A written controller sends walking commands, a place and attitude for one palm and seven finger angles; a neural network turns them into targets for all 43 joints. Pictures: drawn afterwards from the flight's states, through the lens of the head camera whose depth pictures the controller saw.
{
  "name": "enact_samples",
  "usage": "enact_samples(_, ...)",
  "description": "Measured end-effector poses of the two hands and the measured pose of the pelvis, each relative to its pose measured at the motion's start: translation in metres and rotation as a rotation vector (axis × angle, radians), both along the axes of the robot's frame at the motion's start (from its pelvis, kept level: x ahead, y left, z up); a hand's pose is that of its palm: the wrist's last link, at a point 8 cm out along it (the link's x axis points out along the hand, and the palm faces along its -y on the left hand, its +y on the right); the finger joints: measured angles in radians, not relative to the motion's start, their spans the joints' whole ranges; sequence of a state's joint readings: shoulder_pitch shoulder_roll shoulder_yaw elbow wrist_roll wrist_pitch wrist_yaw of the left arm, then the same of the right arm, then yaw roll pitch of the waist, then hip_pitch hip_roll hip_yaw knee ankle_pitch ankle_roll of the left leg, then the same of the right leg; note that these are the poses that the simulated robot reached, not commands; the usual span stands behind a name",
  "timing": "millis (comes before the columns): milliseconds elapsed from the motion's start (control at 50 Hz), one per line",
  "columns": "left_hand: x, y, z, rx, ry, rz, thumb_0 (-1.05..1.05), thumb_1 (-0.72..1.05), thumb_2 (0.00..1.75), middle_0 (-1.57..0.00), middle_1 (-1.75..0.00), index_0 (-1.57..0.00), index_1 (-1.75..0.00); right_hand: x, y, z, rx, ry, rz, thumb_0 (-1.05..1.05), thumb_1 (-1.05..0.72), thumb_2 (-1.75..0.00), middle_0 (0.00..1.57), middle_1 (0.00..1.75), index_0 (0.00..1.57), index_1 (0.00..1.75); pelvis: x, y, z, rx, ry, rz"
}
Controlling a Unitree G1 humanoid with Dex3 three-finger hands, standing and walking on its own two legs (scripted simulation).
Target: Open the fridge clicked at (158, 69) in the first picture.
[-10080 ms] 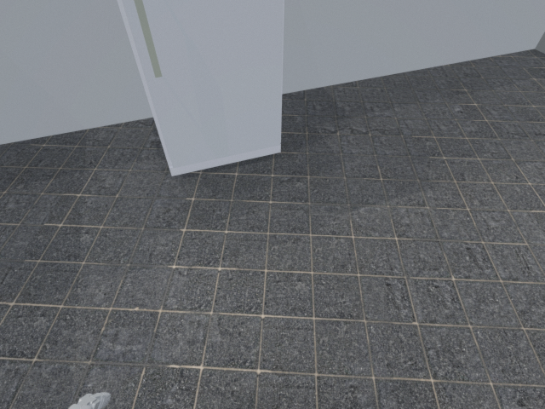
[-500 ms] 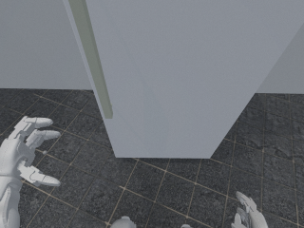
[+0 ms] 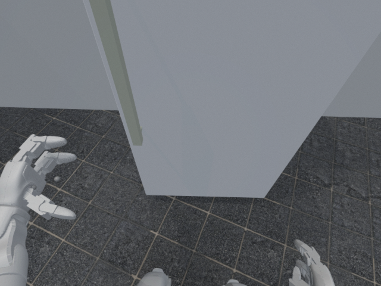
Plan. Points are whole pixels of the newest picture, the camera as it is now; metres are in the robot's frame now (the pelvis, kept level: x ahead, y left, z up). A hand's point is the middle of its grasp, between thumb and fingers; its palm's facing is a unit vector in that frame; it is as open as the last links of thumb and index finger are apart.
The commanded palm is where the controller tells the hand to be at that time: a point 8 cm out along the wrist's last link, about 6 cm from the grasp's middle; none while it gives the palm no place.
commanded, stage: move the hooked fingers beside the handle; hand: left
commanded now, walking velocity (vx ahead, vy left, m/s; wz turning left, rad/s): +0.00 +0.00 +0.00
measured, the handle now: (122, 70) +0.53 +0.20 +0.14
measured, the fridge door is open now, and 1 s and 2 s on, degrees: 0 0 0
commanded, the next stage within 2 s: none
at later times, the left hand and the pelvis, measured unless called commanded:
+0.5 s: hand (76, 148) +0.36 +0.27 +0.07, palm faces +0.05 -1.00 -0.02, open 14.0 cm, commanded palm +0.34 +0.31 +0.06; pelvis +0.00 +0.01 +0.00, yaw -1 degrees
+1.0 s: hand (92, 128) +0.42 +0.26 +0.06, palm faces +0.06 -1.00 -0.01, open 14.0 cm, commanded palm +0.40 +0.30 +0.06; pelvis +0.00 +0.01 -0.01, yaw -2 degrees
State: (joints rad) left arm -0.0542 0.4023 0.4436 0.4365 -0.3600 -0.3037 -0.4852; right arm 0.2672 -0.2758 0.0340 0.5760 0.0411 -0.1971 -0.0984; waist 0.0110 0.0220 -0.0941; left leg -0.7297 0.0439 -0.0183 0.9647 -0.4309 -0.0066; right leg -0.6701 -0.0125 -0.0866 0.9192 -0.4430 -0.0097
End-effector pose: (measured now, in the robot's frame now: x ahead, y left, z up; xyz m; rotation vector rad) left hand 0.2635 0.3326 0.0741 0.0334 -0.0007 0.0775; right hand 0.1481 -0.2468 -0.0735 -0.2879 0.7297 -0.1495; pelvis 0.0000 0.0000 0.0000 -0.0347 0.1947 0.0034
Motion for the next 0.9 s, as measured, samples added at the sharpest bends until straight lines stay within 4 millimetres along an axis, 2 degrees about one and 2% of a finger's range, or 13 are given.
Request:
enact_samples(260,0.042,-0.008,-0.003,-0.011,0.004,-0.029,-0.01,-0.5,0.3,-0.3,-1.2,-0.3,-1.2,-0.027,-0.002,-0.006,-0.005,0.08,-0.052,0.01,-0.9,-0.9,0.21,0.3,0.2,0.3,-0.001,0.006,0.0,0.002,0.022,-0.015)
enact_samples(460,0.071,-0.005,-0.007,-0.017,0.008,-0.018,-0.01,-0.5,0.3,-0.3,-1.2,-0.3,-1.2,-0.047,-0.001,-0.015,-0.008,0.174,-0.087,0.01,-0.9,-0.9,0.21,0.3,0.2,0.3,0.001,0.009,-0.002,-0.001,0.042,-0.02)
enact_samples(640,0.097,-0.016,-0.009,-0.023,0.011,-0.039,-0.01,-0.5,0.3,-0.3,-1.2,-0.3,-1.2,-0.058,-0.001,-0.02,-0.008,0.235,-0.111,0.01,-0.9,-0.9,0.21,0.3,0.2,0.3,0.003,0.012,-0.003,-0.002,0.063,-0.024)
enact_samples(900,0.123,-0.017,-0.008,-0.018,0.001,-0.016,-0.01,-0.5,0.3,-0.3,-1.2,-0.3,-1.2,-0.073,-0.005,-0.025,-0.002,0.302,-0.145,0.01,-0.9,-0.9,0.21,0.3,0.2,0.3,0.004,0.01,-0.005,-0.002,0.083,-0.033)
